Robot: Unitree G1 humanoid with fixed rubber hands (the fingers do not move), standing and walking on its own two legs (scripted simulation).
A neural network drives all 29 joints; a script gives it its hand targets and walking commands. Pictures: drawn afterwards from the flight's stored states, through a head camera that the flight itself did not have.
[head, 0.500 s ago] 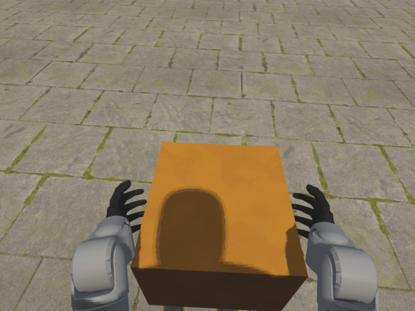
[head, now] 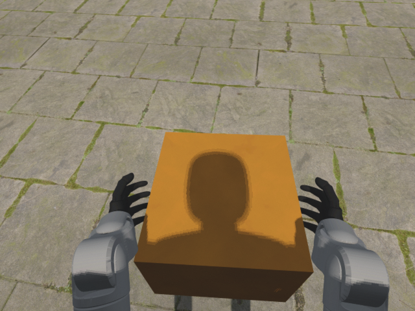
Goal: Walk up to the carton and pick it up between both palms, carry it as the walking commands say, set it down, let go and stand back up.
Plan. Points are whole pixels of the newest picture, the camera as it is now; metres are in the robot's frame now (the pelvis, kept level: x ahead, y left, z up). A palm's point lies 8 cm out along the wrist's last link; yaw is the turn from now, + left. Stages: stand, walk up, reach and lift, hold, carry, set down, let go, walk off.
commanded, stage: carry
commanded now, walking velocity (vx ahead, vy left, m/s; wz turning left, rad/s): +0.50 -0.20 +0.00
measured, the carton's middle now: (221, 212) +0.32 -0.01 -0.03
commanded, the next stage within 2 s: none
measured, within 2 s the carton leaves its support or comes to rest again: neither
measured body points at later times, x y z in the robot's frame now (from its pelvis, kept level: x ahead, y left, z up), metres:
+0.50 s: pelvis +0.33 -0.04 +0.00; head +0.35 -0.02 +0.45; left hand +0.62 +0.11 +0.06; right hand +0.57 -0.23 +0.08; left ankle +0.31 +0.06 -0.75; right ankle +0.30 -0.18 -0.69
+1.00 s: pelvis +0.62 -0.17 +0.00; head +0.68 -0.18 +0.45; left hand +0.90 -0.01 +0.07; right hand +0.89 -0.35 +0.07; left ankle +0.67 -0.06 -0.71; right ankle +0.62 -0.26 -0.75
